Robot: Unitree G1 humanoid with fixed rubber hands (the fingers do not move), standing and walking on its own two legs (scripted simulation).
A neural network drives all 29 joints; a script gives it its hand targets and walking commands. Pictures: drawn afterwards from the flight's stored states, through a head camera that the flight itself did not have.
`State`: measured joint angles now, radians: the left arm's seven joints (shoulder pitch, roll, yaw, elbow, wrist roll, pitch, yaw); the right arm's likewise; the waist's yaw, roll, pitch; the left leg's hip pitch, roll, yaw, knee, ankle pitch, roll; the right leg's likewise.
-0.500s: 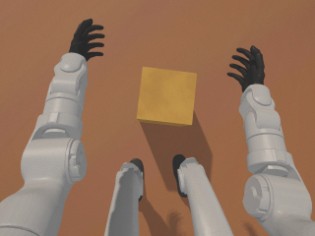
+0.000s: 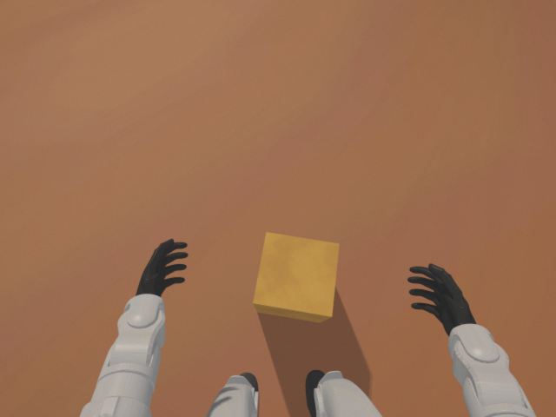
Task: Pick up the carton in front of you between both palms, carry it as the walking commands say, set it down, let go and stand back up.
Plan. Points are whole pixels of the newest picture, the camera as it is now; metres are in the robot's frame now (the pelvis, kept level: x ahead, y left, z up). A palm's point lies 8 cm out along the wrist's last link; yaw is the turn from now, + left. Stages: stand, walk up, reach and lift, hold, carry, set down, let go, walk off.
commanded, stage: let go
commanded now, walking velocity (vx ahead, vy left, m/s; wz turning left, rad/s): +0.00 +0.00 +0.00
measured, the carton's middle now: (294, 280) +0.40 -0.05 -0.62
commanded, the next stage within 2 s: stand in 0.78 s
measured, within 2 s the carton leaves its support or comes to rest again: neither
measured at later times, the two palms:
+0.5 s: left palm (93, 381) +0.19 +0.24 -0.03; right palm (473, 361) +0.19 -0.22 -0.03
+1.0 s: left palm (58, 416) +0.15 +0.29 -0.05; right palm (514, 386) +0.16 -0.28 -0.05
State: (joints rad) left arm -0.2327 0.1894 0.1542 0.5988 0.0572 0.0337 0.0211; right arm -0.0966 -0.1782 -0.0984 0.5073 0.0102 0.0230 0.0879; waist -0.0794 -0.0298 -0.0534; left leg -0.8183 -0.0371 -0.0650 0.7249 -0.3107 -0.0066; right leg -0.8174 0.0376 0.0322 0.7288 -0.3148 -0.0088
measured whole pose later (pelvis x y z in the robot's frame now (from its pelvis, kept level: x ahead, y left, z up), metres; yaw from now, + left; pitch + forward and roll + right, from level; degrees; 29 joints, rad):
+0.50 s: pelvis +0.03 +0.01 +0.04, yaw -1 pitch -1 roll +0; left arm 0.24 0.22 0.04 0.44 0.00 0.09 -0.07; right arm 0.22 -0.21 -0.04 0.44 -0.01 0.10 0.07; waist 0.00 0.01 0.05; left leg -0.14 -0.04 -0.05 0.43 -0.27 0.01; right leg -0.14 0.02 0.06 0.43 -0.27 0.00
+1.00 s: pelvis +0.02 +0.00 +0.03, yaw -1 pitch -1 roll +0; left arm 0.23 0.32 0.06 0.65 0.05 0.03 0.01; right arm 0.20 -0.32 -0.05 0.64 -0.04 0.04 -0.01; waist 0.00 0.02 0.01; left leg -0.21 -0.02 -0.06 0.54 -0.31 0.00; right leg -0.21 0.04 0.05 0.52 -0.31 -0.01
